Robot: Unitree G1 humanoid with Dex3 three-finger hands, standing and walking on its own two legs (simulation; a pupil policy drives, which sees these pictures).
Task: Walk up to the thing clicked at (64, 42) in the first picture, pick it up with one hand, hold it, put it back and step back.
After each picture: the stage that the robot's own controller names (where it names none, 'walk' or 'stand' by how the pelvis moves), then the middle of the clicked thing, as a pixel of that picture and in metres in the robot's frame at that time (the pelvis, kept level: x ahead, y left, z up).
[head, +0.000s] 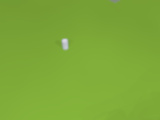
stand; (65, 44) +1.42 +0.24 -0.72
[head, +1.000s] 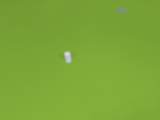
walk; (67, 57) +1.30 +0.31 -0.71
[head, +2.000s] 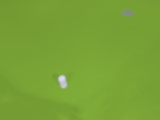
walk; (62, 81) +0.85 +0.30 -0.72
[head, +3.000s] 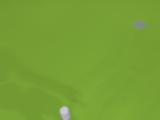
walk; (65, 113) +0.53 +0.23 -0.71
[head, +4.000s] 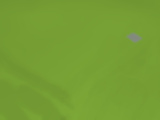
stand; out of the picture +0.41 +0.21 -0.71
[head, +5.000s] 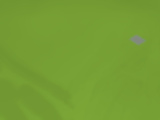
stand; out of the picture +0.39 +0.19 -0.72
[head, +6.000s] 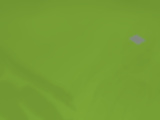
stand; out of the picture +0.41 +0.21 -0.73
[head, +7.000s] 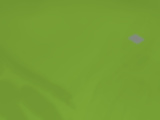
stand; out of the picture +0.39 +0.21 -0.73
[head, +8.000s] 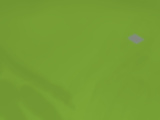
stand; out of the picture +0.39 +0.21 -0.73
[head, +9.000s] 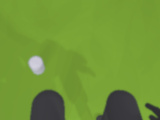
go down; (37, 65) +0.46 +0.22 -0.39
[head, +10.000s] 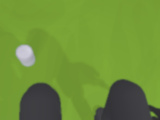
go down; (26, 56) +0.47 +0.24 -0.31
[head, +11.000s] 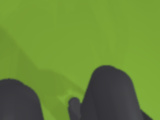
close in; out of the picture +0.46 +0.28 -0.23
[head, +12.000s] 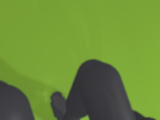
close; out of the picture +0.45 +0.30 -0.23
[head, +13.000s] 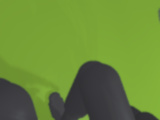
lift; out of the picture +0.43 +0.27 -0.23
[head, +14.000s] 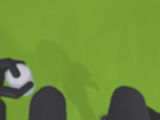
lift; (22, 81) +0.33 +0.23 -0.08
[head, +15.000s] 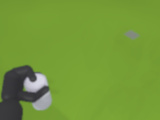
hold; (39, 92) +0.33 +0.17 +0.04
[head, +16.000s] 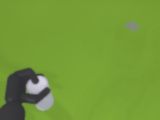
hold; (41, 93) +0.33 +0.17 -0.01
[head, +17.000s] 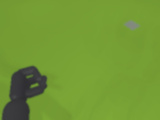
hold; out of the picture +0.30 +0.20 -0.50
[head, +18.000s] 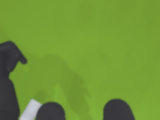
crouch; (31, 111) +0.29 +0.27 -0.47
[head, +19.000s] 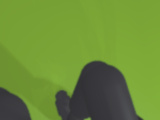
lower; out of the picture +0.28 +0.32 -0.26
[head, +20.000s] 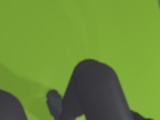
lower; out of the picture +0.27 +0.35 -0.26
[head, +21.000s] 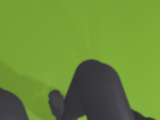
lower; out of the picture +0.28 +0.36 -0.25
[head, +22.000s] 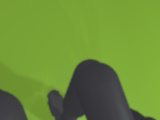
lower; out of the picture +0.28 +0.36 -0.26
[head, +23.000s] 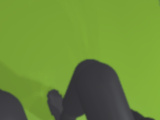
loosen; out of the picture +0.27 +0.34 -0.26
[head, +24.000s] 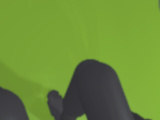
open; out of the picture +0.27 +0.33 -0.26
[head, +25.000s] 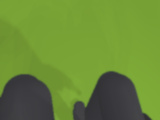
stand; out of the picture +0.28 +0.30 -0.28
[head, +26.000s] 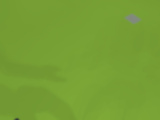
stand; out of the picture +0.25 +0.26 -0.65
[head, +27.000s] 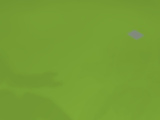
stand; out of the picture +0.25 +0.25 -0.69
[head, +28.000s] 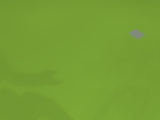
stand; out of the picture +0.24 +0.24 -0.69
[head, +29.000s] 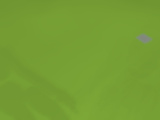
stand; out of the picture +0.26 +0.22 -0.74
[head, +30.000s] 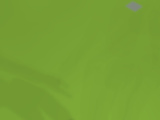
walk; out of the picture +0.28 +0.17 -0.72
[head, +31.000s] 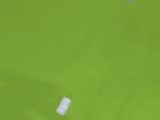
walk; (63, 106) +0.48 +0.16 -0.72
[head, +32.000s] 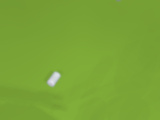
walk; (53, 79) +0.77 +0.27 -0.73
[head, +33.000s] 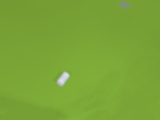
stand; (63, 78) +0.86 +0.21 -0.73
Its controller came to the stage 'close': yes
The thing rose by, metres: 0.70
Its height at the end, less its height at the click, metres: -0.02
